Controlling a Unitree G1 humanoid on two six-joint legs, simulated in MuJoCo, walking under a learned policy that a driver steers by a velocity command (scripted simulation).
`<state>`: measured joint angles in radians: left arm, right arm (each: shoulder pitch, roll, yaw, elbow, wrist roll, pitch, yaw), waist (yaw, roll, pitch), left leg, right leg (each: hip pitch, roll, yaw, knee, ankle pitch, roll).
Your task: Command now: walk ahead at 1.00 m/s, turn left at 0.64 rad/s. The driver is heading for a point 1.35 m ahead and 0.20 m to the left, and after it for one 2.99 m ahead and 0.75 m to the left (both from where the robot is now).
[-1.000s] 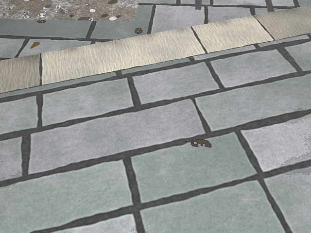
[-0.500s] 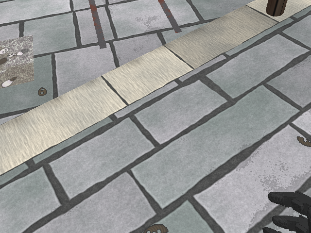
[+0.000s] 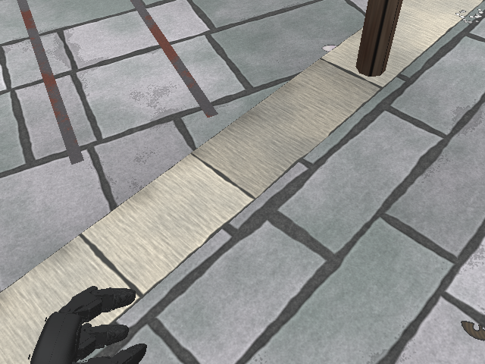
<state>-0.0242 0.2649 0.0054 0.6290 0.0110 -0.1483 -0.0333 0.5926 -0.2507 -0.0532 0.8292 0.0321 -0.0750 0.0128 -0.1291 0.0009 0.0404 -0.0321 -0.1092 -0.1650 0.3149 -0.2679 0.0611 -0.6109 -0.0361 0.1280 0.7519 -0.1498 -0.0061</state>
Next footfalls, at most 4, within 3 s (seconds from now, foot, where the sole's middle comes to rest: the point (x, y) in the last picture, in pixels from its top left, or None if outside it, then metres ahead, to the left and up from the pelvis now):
0.14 right None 0.33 -0.17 -0.78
0.58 left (152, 315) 0.67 0.23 -0.78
1.04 right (168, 188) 1.14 0.18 -0.78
1.58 left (126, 136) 1.60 0.37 -0.93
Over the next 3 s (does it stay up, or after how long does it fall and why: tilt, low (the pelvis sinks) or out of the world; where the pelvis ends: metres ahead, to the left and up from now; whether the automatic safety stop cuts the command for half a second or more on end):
stays up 2.44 0.59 -0.16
